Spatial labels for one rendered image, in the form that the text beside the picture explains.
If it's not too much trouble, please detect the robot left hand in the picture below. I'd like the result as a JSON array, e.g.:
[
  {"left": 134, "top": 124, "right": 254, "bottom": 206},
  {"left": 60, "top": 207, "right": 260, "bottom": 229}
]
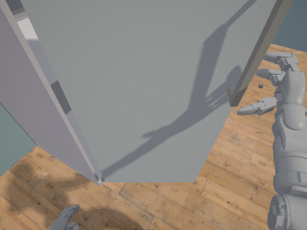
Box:
[{"left": 49, "top": 204, "right": 80, "bottom": 230}]

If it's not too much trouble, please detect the robot right hand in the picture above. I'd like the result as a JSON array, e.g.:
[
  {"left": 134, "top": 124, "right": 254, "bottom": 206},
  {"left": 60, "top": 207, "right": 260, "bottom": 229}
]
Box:
[{"left": 237, "top": 51, "right": 306, "bottom": 116}]

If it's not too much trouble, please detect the fridge door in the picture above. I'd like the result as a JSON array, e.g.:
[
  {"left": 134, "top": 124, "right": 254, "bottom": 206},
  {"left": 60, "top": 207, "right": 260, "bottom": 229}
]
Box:
[{"left": 20, "top": 0, "right": 276, "bottom": 183}]

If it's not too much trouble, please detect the handle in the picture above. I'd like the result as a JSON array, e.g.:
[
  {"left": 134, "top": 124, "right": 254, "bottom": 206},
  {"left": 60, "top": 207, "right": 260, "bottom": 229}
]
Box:
[{"left": 226, "top": 0, "right": 295, "bottom": 107}]

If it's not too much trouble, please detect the right robot forearm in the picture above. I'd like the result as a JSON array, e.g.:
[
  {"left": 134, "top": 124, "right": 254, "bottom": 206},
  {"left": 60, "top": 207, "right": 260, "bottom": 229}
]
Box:
[{"left": 272, "top": 103, "right": 307, "bottom": 199}]

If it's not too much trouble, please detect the right robot upper arm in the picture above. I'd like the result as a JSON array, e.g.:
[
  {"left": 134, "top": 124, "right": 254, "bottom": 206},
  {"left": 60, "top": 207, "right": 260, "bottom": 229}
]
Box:
[{"left": 267, "top": 194, "right": 307, "bottom": 230}]

